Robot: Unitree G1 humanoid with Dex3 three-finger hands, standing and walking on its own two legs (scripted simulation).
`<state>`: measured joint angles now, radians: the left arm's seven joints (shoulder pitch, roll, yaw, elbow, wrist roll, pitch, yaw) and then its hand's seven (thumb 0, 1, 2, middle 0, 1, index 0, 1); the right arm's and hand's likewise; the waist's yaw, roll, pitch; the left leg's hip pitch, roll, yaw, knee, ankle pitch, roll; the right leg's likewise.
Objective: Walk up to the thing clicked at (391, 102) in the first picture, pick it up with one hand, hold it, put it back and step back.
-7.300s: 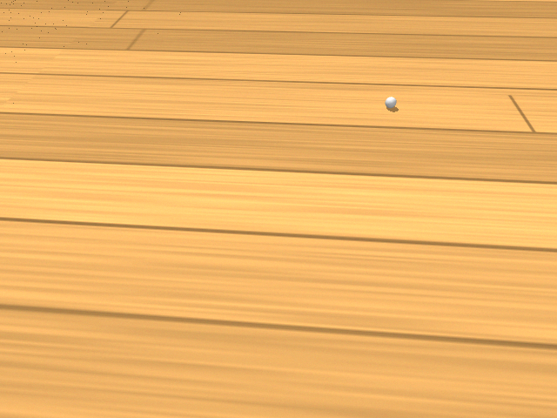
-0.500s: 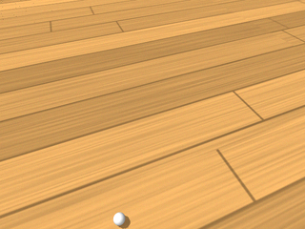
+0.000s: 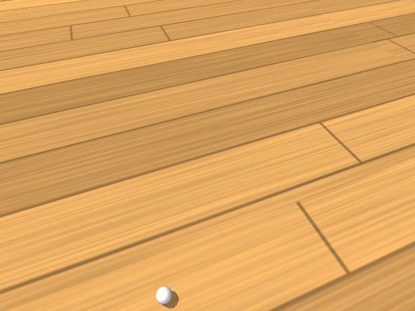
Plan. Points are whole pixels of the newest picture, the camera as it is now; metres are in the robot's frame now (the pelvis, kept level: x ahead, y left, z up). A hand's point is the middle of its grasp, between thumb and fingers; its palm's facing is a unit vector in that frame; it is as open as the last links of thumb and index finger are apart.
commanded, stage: stand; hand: left
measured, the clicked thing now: (164, 295) +0.36 +0.22 -0.75
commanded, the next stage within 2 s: none
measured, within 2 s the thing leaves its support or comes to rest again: neither
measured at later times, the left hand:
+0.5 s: hand out of the picture +0.05 +0.25 -0.16, palm faces -0.02 -0.94 -0.34, open 7.4 cm
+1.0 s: hand out of the picture +0.07 +0.25 -0.16, palm faces -0.02 -0.94 -0.34, open 7.4 cm
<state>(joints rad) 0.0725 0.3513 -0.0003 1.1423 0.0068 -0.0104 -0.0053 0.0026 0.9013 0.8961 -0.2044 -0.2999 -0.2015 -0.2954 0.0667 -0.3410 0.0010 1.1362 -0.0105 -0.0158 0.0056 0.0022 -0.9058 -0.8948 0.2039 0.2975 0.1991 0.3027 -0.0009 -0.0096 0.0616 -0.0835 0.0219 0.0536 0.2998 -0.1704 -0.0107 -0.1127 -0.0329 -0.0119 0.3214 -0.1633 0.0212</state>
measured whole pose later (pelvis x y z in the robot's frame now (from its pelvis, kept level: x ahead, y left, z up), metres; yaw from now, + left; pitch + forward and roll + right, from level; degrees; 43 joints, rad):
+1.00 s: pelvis -0.01 -0.01 +0.00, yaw +1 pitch -2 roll +0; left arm 0.11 0.36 -0.01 1.13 0.01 -0.01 -0.01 0.00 0.90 0.90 -0.20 -0.30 -0.20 -0.30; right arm 0.11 -0.35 0.01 1.14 -0.01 -0.01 0.01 0.00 -0.91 -0.89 0.20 0.30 0.20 0.30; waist 0.00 0.00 0.05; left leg -0.10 0.03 0.04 0.31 -0.16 -0.02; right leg -0.12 -0.02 -0.03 0.32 -0.16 0.01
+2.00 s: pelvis +0.00 -0.01 +0.00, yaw +1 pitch -2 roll +0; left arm 0.11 0.36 0.00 1.13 0.01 -0.01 -0.01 0.00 0.90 0.90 -0.20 -0.30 -0.20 -0.30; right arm 0.11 -0.35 0.01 1.13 -0.01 -0.01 0.01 0.00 -0.91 -0.89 0.20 0.30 0.20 0.30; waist 0.00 0.00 0.05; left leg -0.09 0.03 0.04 0.30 -0.17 -0.02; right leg -0.11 -0.02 -0.03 0.31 -0.17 0.01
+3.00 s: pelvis -0.06 -0.07 -0.03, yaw +3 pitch -2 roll +0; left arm 0.15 0.34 0.03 0.88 0.02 -0.02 0.01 0.00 0.90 0.90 -0.21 -0.30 -0.21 -0.30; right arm 0.14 -0.38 -0.04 0.94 -0.03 0.04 0.00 0.00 -0.91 -0.89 0.20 0.30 0.20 0.30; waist 0.01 0.01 0.16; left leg -0.26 -0.02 -0.07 0.69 -0.47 0.02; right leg -0.29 -0.03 -0.05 0.68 -0.36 -0.01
